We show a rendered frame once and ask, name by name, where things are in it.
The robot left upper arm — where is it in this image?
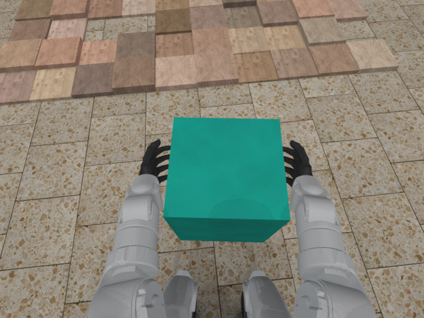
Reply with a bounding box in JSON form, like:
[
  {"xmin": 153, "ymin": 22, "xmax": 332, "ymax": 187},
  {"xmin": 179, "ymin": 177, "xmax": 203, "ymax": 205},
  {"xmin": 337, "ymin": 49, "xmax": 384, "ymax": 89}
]
[{"xmin": 88, "ymin": 277, "xmax": 167, "ymax": 318}]

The robot left hand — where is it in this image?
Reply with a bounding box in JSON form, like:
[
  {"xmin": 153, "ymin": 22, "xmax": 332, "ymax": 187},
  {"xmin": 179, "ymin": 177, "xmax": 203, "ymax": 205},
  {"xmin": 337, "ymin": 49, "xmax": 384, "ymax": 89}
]
[{"xmin": 139, "ymin": 139, "xmax": 171, "ymax": 183}]

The carton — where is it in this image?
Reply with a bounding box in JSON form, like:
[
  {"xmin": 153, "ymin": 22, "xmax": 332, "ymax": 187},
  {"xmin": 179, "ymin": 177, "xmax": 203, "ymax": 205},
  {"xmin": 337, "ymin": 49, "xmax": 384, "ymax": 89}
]
[{"xmin": 163, "ymin": 117, "xmax": 290, "ymax": 242}]

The robot right forearm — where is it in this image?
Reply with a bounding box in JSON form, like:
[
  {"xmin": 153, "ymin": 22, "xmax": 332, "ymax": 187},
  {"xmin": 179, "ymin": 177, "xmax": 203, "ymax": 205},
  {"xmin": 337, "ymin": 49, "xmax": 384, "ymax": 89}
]
[{"xmin": 290, "ymin": 175, "xmax": 376, "ymax": 314}]

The robot left thigh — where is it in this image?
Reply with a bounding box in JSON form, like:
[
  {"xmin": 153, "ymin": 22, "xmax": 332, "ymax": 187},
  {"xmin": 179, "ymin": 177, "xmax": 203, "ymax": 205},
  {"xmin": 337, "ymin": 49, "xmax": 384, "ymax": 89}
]
[{"xmin": 163, "ymin": 276, "xmax": 198, "ymax": 318}]

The robot right thigh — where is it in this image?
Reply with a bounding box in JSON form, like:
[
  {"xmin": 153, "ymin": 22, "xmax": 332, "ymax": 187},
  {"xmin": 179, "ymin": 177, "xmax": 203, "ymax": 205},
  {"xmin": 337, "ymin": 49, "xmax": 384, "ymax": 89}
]
[{"xmin": 242, "ymin": 276, "xmax": 293, "ymax": 318}]

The robot thigh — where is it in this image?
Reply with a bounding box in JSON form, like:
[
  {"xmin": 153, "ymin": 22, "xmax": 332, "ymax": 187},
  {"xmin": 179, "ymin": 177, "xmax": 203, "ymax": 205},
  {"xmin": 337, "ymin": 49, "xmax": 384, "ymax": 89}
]
[
  {"xmin": 242, "ymin": 276, "xmax": 293, "ymax": 318},
  {"xmin": 163, "ymin": 276, "xmax": 198, "ymax": 318}
]

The robot left forearm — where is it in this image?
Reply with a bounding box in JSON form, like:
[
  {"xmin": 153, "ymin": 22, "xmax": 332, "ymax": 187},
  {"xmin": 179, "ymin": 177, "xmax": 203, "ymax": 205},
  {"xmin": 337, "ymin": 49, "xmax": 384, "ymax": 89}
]
[{"xmin": 87, "ymin": 174, "xmax": 163, "ymax": 318}]

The robot right hand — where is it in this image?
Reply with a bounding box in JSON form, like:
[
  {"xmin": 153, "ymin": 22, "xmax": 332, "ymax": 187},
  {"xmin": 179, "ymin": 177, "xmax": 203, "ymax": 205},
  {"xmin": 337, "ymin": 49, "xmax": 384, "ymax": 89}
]
[{"xmin": 283, "ymin": 140, "xmax": 313, "ymax": 187}]

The robot right upper arm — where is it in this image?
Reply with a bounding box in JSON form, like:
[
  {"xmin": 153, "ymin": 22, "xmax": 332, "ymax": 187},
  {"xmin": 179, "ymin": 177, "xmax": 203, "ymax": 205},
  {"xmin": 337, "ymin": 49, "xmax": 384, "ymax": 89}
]
[{"xmin": 293, "ymin": 279, "xmax": 376, "ymax": 318}]

